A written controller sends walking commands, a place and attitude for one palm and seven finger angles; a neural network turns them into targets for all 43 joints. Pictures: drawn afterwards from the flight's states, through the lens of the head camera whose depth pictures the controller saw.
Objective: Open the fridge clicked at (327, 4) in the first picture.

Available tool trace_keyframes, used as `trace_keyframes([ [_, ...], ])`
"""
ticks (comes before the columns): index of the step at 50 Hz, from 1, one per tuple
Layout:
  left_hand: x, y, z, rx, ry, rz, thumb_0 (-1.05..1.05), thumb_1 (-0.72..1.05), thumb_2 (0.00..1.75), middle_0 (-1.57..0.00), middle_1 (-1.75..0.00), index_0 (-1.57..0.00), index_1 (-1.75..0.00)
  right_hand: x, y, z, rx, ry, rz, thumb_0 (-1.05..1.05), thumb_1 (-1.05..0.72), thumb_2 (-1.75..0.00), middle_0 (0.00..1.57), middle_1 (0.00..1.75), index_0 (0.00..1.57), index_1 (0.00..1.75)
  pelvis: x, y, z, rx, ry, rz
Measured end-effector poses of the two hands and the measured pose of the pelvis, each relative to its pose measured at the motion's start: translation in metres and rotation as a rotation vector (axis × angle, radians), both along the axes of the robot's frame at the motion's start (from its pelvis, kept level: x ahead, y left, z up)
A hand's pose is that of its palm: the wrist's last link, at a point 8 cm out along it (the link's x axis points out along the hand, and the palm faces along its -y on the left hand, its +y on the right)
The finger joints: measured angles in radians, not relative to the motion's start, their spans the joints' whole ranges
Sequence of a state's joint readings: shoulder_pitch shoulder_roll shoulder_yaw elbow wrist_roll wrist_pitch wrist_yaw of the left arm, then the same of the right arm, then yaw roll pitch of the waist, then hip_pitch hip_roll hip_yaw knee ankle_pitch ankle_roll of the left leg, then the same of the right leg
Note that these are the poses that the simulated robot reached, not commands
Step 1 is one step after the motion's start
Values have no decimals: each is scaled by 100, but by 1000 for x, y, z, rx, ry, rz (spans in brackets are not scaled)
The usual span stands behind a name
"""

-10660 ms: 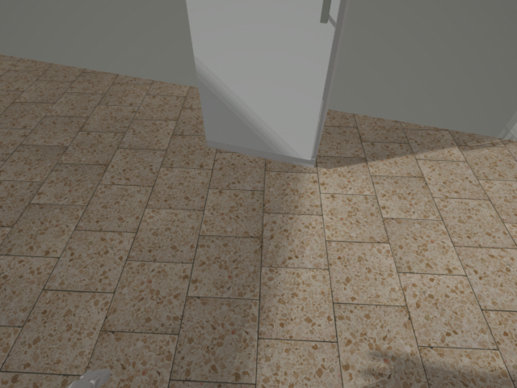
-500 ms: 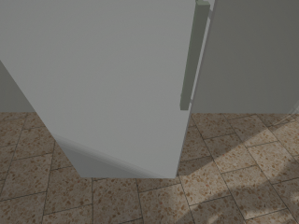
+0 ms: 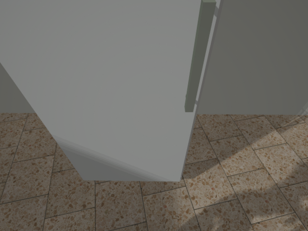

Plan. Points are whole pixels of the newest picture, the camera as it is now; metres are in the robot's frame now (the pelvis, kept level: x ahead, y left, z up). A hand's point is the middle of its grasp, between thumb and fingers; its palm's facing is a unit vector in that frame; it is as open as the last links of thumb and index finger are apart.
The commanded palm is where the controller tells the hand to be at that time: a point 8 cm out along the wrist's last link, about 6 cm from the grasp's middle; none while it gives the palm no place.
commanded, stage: look again from close up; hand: right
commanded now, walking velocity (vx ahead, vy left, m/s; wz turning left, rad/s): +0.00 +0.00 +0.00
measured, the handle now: (195, 62) +0.50 -0.08 +0.20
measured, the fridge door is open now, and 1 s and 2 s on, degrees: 0 0 0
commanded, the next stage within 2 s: raise the hand to about handle height in 0.74 s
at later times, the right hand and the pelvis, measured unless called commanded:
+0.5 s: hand out of the picture -0.02 -0.14 -0.18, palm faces +0.03 +0.99 -0.14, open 7.4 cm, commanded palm none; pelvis +0.00 +0.01 +0.00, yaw +0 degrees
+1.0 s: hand out of the picture +0.13 -0.18 -0.08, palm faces +0.23 +0.95 -0.23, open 7.4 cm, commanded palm +0.11 -0.20 -0.04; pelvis +0.00 +0.02 -0.01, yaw -3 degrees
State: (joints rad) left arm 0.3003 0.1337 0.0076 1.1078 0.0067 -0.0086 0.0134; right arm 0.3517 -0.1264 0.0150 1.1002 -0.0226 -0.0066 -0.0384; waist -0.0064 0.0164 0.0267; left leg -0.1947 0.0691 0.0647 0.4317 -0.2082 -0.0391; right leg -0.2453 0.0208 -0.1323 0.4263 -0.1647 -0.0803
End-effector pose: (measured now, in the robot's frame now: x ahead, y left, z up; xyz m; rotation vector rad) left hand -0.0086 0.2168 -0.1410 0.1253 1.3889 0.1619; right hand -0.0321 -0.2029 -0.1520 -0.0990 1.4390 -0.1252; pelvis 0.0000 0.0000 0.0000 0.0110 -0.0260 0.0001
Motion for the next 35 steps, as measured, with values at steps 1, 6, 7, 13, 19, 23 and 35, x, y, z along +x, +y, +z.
trace_keyframes([
  [1, 0, 0, 0, -1, 2, 1, 1, 92, 90, -20, -30, -20, -30, 1, 0, 0, -1, -1, 0, 0, -91, -90, 20, 30, 20, 30, 0, 0, 0, 0, 0, 0],
  [6, -2, 0, 0, -5, 7, 5, 1, 91, 90, -20, -30, -20, -30, 3, 2, 1, -2, -7, 2, 0, -91, -90, 20, 30, 20, 30, 0, 2, 0, -1, 2, 2],
  [7, -3, 0, -1, -6, 8, 7, 1, 91, 90, -20, -30, -20, -30, 4, 2, 1, -2, -8, 3, 0, -91, -90, 20, 30, 20, 30, 0, 2, 0, -1, 2, 2],
  [13, -4, 1, -1, -9, 10, 12, 0, 91, 90, -20, -30, -20, -30, 8, 5, 1, -1, -14, 6, 0, -91, -90, 20, 30, 20, 30, 1, 4, 0, -1, 1, 5],
  [19, -5, 2, -1, -13, 11, 15, 0, 91, 90, -20, -30, -20, -30, 11, 7, 1, 0, -23, 6, 0, -91, -90, 20, 30, 20, 30, 2, 7, 1, -1, -1, 4],
  [23, -6, 2, -1, -13, 13, 16, 0, 91, 90, -20, -30, -20, -30, 12, 9, 1, 3, -26, 6, 0, -91, -90, 20, 30, 20, 30, 2, 8, 1, -1, -2, 4],
  [35, -7, 3, -1, -20, 24, 12, 0, 91, 90, -20, -30, -20, -30, 9, 13, 2, 2, -17, -4, 0, -91, -90, 20, 30, 20, 30, 3, 11, 1, -3, 2, 1],
])
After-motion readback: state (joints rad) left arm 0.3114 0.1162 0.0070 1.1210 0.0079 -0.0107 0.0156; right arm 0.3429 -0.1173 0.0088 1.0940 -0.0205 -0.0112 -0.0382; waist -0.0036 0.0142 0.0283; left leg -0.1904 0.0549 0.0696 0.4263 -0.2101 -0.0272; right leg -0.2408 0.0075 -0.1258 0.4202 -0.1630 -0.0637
